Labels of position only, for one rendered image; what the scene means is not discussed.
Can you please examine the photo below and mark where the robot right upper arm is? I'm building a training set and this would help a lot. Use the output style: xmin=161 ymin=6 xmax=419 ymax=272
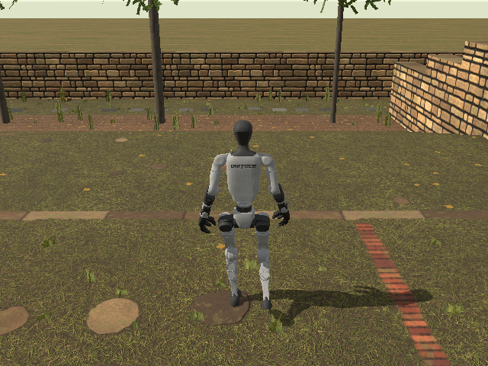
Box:
xmin=259 ymin=153 xmax=281 ymax=195

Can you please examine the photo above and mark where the left robot thigh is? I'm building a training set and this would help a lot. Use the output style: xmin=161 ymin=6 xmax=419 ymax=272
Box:
xmin=218 ymin=212 xmax=239 ymax=262

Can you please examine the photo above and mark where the left robot hand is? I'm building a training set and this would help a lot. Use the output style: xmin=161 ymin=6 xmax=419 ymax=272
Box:
xmin=198 ymin=215 xmax=216 ymax=233

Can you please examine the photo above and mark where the right robot thigh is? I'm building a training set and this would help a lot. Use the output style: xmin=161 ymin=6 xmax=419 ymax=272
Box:
xmin=255 ymin=212 xmax=270 ymax=262

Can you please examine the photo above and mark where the robot thigh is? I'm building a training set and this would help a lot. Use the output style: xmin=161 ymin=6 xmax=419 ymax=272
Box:
xmin=218 ymin=212 xmax=239 ymax=262
xmin=255 ymin=212 xmax=270 ymax=262

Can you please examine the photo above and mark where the robot left upper arm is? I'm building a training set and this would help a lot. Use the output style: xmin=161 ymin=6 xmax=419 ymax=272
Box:
xmin=207 ymin=153 xmax=228 ymax=196

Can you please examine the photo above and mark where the left robot forearm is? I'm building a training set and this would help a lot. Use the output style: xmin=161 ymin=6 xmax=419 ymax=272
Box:
xmin=200 ymin=185 xmax=215 ymax=218

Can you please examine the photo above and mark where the right robot forearm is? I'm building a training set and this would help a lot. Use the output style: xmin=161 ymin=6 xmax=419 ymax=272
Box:
xmin=273 ymin=183 xmax=288 ymax=213

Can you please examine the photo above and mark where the right robot hand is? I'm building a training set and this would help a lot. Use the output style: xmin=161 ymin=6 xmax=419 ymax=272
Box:
xmin=272 ymin=210 xmax=290 ymax=226

